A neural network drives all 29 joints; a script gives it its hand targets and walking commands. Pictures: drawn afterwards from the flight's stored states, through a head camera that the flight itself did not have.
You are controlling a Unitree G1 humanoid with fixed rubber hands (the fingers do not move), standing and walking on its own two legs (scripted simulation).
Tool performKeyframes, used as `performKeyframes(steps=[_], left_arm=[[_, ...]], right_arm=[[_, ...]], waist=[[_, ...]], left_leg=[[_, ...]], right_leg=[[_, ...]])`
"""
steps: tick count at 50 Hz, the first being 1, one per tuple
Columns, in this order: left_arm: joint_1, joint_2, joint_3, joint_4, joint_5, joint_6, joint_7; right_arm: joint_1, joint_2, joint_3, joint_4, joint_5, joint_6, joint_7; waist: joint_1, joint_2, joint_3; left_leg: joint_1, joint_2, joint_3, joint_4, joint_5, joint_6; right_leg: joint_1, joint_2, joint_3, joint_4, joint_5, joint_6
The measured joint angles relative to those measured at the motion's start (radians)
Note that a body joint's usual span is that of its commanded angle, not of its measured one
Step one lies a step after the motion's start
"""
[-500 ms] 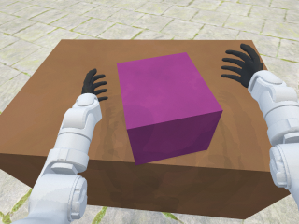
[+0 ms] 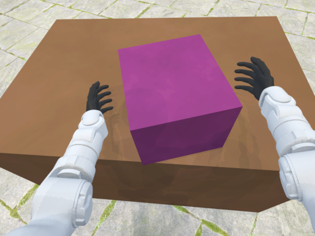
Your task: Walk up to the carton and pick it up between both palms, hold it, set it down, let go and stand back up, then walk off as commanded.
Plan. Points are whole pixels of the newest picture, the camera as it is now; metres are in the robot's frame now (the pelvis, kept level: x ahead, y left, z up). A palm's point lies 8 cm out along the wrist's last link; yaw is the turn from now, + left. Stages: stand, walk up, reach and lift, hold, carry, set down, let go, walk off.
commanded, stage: reach and lift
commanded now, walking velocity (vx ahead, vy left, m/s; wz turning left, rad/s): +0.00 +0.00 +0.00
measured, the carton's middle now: (171, 99) +0.49 +0.03 +0.02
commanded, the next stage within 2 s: none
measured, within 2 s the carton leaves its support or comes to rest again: neither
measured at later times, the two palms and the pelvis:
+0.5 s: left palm (102, 110) +0.42 +0.21 +0.05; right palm (253, 91) +0.49 -0.19 +0.07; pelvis +0.00 +0.00 +0.00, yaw +0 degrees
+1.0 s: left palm (109, 112) +0.42 +0.19 +0.05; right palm (239, 92) +0.48 -0.15 +0.07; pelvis +0.00 +0.00 +0.00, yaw +0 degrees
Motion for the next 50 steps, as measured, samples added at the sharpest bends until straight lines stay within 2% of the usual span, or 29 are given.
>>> performKeyframes(steps=[11, 17, 26, 42, 50], left_arm=[[0.003, 0.0, 0.0, 0.033, -0.037, -0.095, -0.02], [0.003, 0.0, 0.0, 0.033, -0.037, -0.104, -0.041], [0.003, -0.019, 0.0, 0.033, -0.036, -0.111, -0.045], [0.003, -0.082, 0.0, 0.033, 0.014, -0.114, 0.002], [0.003, -0.087, 0.005, 0.031, 0.032, -0.115, 0.015]], right_arm=[[0.012, 0.013, 0.0, 0.021, -0.004, -0.098, 0.0], [0.012, 0.026, 0.008, 0.021, -0.005, -0.115, 0.0], [0.012, 0.065, 0.008, 0.021, -0.04, -0.119, -0.003], [0.008, 0.136, 0.008, 0.021, -0.146, -0.117, -0.056], [0.008, 0.136, 0.008, 0.022, -0.155, -0.115, -0.068]], waist=[[0.0, 0.0, -0.066], [0.0, 0.0, -0.076], [0.007, 0.0, -0.083], [0.016, 0.0, -0.091], [0.016, 0.0, -0.093]], left_leg=[[-0.104, 0.005, 0.0, 0.0, 0.01, 0.0], [-0.107, 0.008, 0.0, 0.0, 0.008, 0.0], [-0.107, 0.008, 0.0, 0.0, 0.009, 0.0], [-0.107, 0.008, 0.0, 0.0, 0.011, 0.0], [-0.108, 0.008, 0.0, 0.0, 0.011, 0.0]], right_leg=[[-0.105, 0.005, 0.0, 0.0, 0.01, 0.0], [-0.109, 0.008, 0.0, 0.0, 0.009, 0.0], [-0.109, 0.008, 0.0, 0.0, 0.011, 0.0], [-0.109, 0.008, 0.0, 0.0, 0.012, 0.0], [-0.109, 0.008, 0.0, 0.0, 0.013, 0.0]])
